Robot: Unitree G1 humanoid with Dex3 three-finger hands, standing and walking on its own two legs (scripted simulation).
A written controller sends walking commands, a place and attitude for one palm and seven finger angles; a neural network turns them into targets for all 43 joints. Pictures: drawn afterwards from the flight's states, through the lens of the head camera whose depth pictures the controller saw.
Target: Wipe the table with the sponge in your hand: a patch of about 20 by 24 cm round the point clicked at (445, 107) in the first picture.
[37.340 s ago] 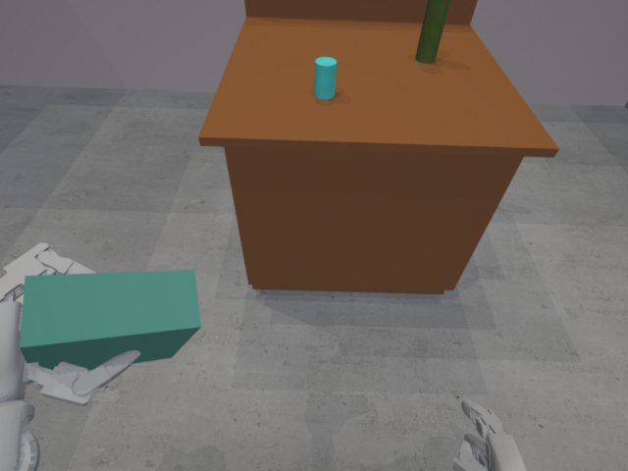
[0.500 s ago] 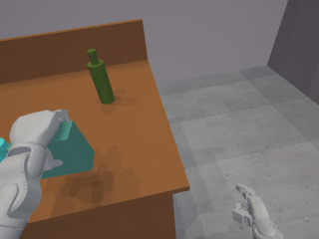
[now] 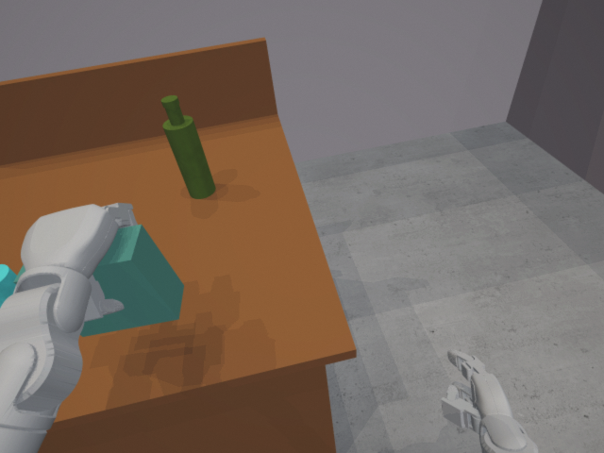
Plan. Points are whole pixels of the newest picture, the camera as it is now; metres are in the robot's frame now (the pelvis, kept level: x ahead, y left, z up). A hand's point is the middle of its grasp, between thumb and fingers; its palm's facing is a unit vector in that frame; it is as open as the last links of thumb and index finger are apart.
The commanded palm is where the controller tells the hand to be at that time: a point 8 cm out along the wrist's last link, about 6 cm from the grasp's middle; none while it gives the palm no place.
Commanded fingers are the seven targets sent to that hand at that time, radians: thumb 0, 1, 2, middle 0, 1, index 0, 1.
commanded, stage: bring the sponge back beside the body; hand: left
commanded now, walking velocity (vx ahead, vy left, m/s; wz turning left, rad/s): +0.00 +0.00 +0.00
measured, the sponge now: (119, 293) +0.25 +0.29 +0.11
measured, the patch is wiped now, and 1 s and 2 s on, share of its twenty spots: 1.00 1.00 1.00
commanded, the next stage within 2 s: step back with the hand held close in 1.46 s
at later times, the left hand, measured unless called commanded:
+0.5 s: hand (98, 297) +0.22 +0.28 +0.15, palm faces +0.09 -0.06 -0.99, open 9.6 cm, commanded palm +0.19 +0.28 +0.22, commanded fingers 0.00 0.10 1.30 -1.20 -1.60 -1.20 -1.60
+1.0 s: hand (87, 325) +0.19 +0.28 +0.14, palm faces +0.09 -0.08 -0.99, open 9.6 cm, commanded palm +0.16 +0.28 +0.21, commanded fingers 0.00 0.10 1.30 -1.20 -1.60 -1.20 -1.60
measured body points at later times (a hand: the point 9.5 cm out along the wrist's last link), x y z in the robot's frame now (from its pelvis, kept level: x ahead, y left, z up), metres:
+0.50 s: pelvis +0.00 +0.00 +0.00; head -0.03 -0.05 +0.44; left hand +0.21 +0.28 +0.21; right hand +0.25 -0.20 -0.07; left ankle +0.05 +0.13 -0.74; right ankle -0.02 -0.12 -0.74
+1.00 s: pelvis +0.00 +0.00 +0.00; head -0.03 -0.04 +0.44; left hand +0.18 +0.28 +0.19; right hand +0.24 -0.20 -0.07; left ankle +0.05 +0.13 -0.74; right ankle -0.02 -0.12 -0.74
